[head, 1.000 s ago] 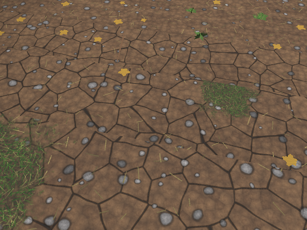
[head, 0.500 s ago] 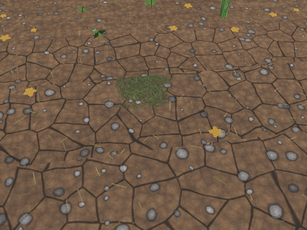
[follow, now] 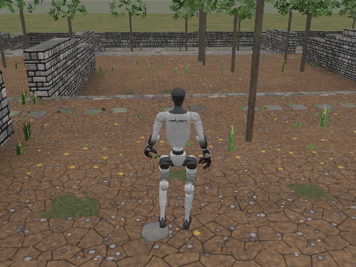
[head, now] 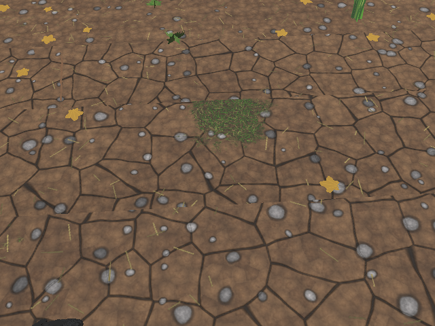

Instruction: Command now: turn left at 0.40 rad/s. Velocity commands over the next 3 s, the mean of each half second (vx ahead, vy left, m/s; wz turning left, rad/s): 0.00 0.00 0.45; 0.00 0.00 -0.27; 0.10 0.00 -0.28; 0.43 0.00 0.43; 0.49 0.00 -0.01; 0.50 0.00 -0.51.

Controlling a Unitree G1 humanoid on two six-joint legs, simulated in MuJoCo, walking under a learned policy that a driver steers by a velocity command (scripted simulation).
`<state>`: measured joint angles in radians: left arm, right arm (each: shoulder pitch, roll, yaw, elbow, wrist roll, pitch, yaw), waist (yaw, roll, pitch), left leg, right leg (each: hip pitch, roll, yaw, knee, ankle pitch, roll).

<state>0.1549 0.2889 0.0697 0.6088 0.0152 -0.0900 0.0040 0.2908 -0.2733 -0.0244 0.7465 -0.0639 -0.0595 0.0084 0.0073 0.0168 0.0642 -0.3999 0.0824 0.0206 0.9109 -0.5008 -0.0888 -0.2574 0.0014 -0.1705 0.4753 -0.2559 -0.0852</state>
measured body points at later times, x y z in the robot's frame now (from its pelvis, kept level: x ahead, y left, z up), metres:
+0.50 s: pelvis -0.03 +0.10 +0.01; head +0.01 +0.12 +0.46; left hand +0.04 +0.41 -0.09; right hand +0.18 -0.12 -0.07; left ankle -0.05 +0.16 -0.74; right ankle +0.02 -0.05 -0.66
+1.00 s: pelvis -0.01 +0.04 +0.00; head +0.02 +0.04 +0.45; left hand +0.13 +0.30 -0.10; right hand +0.14 -0.26 -0.08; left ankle -0.05 +0.16 -0.74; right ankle +0.00 -0.07 -0.73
